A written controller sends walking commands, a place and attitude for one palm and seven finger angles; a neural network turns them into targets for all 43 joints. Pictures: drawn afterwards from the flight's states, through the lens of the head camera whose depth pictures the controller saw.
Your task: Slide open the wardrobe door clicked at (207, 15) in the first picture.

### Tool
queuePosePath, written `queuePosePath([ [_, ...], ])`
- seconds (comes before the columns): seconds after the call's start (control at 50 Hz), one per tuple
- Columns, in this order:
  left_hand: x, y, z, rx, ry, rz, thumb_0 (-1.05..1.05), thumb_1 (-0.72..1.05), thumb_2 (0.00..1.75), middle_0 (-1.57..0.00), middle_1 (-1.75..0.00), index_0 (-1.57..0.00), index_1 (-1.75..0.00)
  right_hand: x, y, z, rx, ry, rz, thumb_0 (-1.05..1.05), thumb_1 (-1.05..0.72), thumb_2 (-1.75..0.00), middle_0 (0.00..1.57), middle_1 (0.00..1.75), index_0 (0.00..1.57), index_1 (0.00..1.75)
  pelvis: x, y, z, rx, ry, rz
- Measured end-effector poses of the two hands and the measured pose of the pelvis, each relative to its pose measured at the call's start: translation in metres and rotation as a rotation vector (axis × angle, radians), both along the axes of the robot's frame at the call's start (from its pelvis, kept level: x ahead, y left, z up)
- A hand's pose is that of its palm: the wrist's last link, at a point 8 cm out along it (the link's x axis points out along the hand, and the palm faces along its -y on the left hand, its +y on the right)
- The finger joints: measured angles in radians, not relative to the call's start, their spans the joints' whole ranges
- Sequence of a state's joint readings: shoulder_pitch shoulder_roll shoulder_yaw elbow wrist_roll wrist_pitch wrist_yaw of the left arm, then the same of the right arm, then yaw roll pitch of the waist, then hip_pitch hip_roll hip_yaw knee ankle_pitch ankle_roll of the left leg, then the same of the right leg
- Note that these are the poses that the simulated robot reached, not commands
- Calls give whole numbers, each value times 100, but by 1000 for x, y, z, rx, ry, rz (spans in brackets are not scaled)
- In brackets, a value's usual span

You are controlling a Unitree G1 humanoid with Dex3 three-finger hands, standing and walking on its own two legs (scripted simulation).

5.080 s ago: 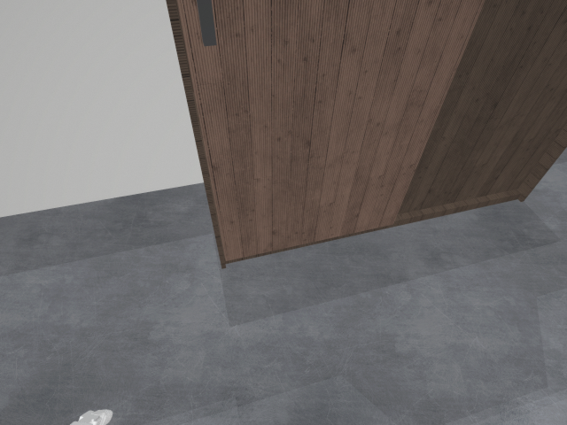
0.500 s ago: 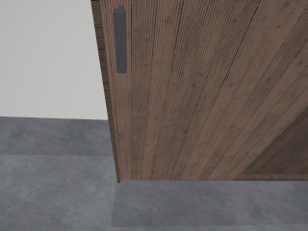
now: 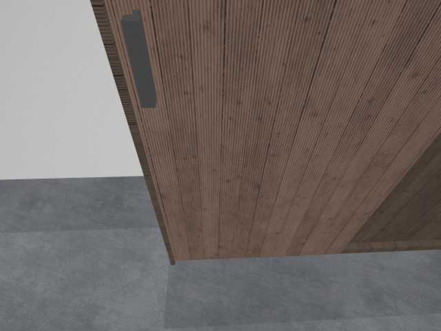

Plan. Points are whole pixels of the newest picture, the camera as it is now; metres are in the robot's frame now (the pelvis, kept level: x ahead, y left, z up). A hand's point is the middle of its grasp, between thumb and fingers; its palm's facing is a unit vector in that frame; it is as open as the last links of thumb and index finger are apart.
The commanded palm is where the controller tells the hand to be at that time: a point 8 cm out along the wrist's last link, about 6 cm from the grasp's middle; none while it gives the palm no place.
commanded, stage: come to a stop and stand still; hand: left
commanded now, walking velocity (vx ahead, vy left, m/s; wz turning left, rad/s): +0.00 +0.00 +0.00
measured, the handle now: (143, 60) +0.51 +0.17 +0.24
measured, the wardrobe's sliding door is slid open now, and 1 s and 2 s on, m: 0.00 0.00 0.00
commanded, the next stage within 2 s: look again from close up in 0.02 s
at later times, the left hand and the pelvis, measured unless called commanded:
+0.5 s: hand out of the picture -0.05 +0.21 -0.18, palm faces +0.03 -0.98 -0.17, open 7.4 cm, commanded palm none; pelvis -0.04 +0.04 +0.00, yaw +0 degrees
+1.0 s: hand out of the picture -0.05 +0.20 -0.18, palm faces +0.02 -0.99 -0.16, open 7.4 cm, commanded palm none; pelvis -0.05 +0.04 +0.00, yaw +0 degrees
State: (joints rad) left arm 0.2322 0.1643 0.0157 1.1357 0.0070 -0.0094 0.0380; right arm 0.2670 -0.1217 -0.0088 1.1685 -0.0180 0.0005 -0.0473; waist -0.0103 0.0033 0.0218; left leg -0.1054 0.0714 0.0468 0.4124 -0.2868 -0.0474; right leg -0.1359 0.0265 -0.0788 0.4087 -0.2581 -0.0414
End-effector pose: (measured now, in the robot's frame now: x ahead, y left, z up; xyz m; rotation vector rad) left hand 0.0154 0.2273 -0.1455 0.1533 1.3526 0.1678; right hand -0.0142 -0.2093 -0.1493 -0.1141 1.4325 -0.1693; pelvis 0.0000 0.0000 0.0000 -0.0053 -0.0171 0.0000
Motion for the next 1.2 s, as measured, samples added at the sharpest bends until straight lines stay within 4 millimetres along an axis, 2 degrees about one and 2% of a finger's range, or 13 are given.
queuePosePath([
  [0.1,-17,-4,0,-11,30,7,1,93,90,-19,-29,-20,-30,4,-5,2,-7,-16,10,2,-92,-90,20,30,20,30,-3,1,1,1,-2,-2],
  [0.2,-39,-3,-4,-15,40,-17,1,92,90,-20,-29,-20,-30,10,-8,1,-28,-82,19,2,-92,-90,20,30,20,30,-17,11,-4,-17,4,-8],
  [0.32,-56,8,-10,-46,36,-11,1,91,90,-20,-30,-20,-30,10,7,6,-40,-152,42,1,-92,-90,20,30,20,30,-29,26,-6,-5,-19,-3],
  [0.56,-71,38,-5,-25,1,-5,1,91,90,-19,-29,-20,-30,-23,31,8,-21,-121,61,1,-92,-90,20,30,20,30,-47,45,-3,4,-15,9],
  [0.7,-82,44,-3,-12,29,-1,1,91,90,-19,-29,-20,-30,-37,37,5,-3,-81,53,1,-91,-90,20,30,20,30,-50,46,-3,6,-9,9],
  [0.84,-84,37,-3,-23,45,-1,1,91,90,-19,-29,-20,-30,-40,36,4,1,-66,46,1,-91,-90,20,30,20,30,-49,45,-2,6,-10,5],
  [1.04,-72,22,-6,-50,24,-10,1,91,90,-19,-29,-20,-30,-34,32,5,-4,-67,41,1,-91,-90,20,30,20,30,-47,40,-2,6,-12,0],
  [1.2,-69,20,-5,-48,28,-12,1,91,90,-19,-29,-20,-30,-34,29,6,-4,-56,35,1,-91,-90,20,30,20,30,-44,37,-1,5,-7,-2],
])
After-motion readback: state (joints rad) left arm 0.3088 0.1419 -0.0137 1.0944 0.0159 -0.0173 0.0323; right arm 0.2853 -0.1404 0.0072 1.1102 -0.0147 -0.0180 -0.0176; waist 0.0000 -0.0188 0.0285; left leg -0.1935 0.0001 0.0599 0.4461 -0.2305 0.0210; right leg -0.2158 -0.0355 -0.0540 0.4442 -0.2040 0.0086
